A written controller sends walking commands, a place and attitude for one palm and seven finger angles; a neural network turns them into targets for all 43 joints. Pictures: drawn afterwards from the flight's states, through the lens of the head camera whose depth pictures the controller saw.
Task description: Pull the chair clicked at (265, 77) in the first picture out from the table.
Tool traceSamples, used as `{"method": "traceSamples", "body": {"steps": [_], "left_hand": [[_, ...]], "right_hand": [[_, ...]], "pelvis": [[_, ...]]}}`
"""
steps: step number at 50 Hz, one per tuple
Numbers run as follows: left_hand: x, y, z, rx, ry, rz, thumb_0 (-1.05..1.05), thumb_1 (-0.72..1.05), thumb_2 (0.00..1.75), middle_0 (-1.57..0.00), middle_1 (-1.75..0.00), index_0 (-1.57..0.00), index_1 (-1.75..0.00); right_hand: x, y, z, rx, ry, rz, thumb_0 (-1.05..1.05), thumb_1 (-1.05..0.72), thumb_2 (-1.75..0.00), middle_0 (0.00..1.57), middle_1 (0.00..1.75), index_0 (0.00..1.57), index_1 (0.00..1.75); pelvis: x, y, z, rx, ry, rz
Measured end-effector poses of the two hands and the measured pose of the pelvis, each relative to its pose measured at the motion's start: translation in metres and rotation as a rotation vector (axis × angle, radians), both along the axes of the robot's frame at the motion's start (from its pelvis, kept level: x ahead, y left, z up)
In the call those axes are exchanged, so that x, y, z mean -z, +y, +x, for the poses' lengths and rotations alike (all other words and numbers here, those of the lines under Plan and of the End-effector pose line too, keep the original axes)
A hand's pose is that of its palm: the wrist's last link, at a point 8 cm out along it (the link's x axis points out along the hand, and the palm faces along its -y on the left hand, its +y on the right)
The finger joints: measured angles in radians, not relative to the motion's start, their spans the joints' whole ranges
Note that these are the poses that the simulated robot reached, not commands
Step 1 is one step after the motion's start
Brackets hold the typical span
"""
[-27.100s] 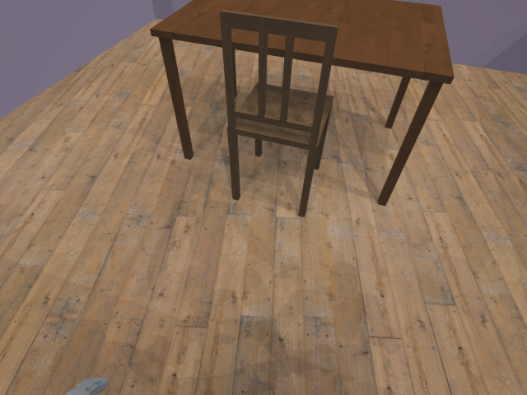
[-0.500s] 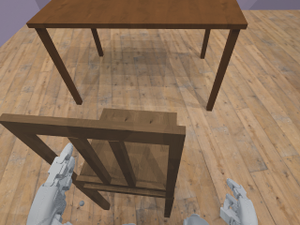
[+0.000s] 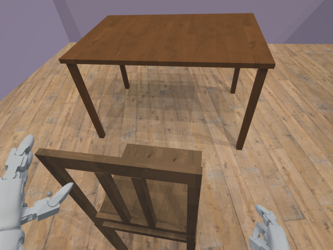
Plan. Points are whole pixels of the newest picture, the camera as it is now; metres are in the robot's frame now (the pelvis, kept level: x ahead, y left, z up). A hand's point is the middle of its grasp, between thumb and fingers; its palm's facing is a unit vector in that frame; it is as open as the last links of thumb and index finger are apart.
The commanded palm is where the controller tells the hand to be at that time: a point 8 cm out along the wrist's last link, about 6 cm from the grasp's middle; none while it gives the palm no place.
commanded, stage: draw the hand back to the body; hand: left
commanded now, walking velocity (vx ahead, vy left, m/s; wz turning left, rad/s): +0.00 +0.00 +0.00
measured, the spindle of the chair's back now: (116, 199) +0.27 +0.19 -0.07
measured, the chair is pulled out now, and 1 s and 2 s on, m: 0.58 0.58 0.58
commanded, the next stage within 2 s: step back with the hand held close in 0.54 s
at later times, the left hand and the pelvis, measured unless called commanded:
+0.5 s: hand (38, 168) +0.21 +0.27 +0.16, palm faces +0.45 -0.77 -0.45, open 7.5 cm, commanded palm +0.16 +0.32 +0.18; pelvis +0.02 +0.02 +0.01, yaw -1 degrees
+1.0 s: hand (39, 175) +0.20 +0.27 +0.15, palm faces +0.30 -0.78 -0.55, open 7.4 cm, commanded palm +0.14 +0.33 +0.18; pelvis -0.01 +0.03 +0.01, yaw -3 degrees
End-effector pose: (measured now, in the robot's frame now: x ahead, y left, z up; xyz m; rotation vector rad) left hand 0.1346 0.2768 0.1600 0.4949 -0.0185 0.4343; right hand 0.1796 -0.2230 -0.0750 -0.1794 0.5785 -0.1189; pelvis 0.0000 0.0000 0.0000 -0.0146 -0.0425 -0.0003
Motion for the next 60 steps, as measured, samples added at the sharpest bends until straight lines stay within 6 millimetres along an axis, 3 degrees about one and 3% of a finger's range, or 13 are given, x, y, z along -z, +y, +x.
{"method": "traceSamples", "body": {"steps": [6,17,34,39,43,49,56,60], "left_hand": [[-0.025,0.014,0.014,-0.032,-0.089,0.049,0.01,0.51,0.72,-0.16,-0.22,-0.16,-0.23],[-0.025,0.024,0.032,-0.021,-0.077,0.039,0.01,0.82,0.87,-0.20,-0.28,-0.20,-0.29],[-0.023,0.042,0.037,-0.022,-0.093,0.017,0.02,0.89,0.90,-0.21,-0.30,-0.21,-0.30],[-0.034,0.048,0.047,0.012,-0.142,0.056,0.02,0.89,0.90,-0.21,-0.30,-0.21,-0.30],[-0.025,0.045,0.054,0.054,-0.078,0.079,0.02,0.89,0.90,-0.21,-0.30,-0.21,-0.30],[-0.017,0.033,0.038,0.128,0.013,0.110,0.02,0.89,0.90,-0.22,-0.30,-0.21,-0.30],[-0.031,0.038,0.003,0.080,-0.055,0.169,0.02,0.89,0.90,-0.22,-0.30,-0.22,-0.30],[-0.027,0.038,-0.014,0.016,-0.092,0.136,0.02,0.89,0.90,-0.22,-0.30,-0.21,-0.30]], "right_hand": [[0.005,0.004,0.004,0.001,0.034,0.025,0.01,-0.91,-0.90,0.20,0.30,0.21,0.30],[0.011,0.001,-0.002,0.029,0.107,0.016,0.01,-0.91,-0.90,0.20,0.30,0.21,0.30],[0.001,0.022,0.010,0.012,0.090,0.002,0.01,-0.91,-0.90,0.20,0.30,0.21,0.30],[-0.002,0.027,0.008,0.020,0.106,0.001,0.01,-0.91,-0.90,0.20,0.30,0.21,0.30],[0.000,0.024,-0.003,0.057,0.133,0.010,0.01,-0.91,-0.90,0.20,0.30,0.21,0.30],[0.009,0.016,-0.033,0.121,0.193,0.016,0.01,-0.91,-0.90,0.20,0.30,0.21,0.30],[0.016,0.008,-0.065,0.134,0.231,0.002,0.01,-0.91,-0.90,0.20,0.30,0.21,0.30],[0.016,0.003,-0.076,0.121,0.211,-0.003,0.01,-0.91,-0.90,0.20,0.30,0.21,0.30]], "pelvis": [[-0.004,0.002,0.004,0.008,-0.005,0.002],[-0.007,0.010,0.013,0.021,-0.004,-0.001],[-0.007,0.025,0.020,0.026,-0.009,-0.008],[-0.008,0.029,0.010,0.043,0.005,-0.001],[-0.008,0.033,0.000,0.053,0.024,0.012],[-0.006,0.033,-0.012,0.045,0.044,0.022],[-0.002,0.024,-0.029,0.036,0.035,0.028],[0.000,0.017,-0.042,0.037,0.026,0.027]]}}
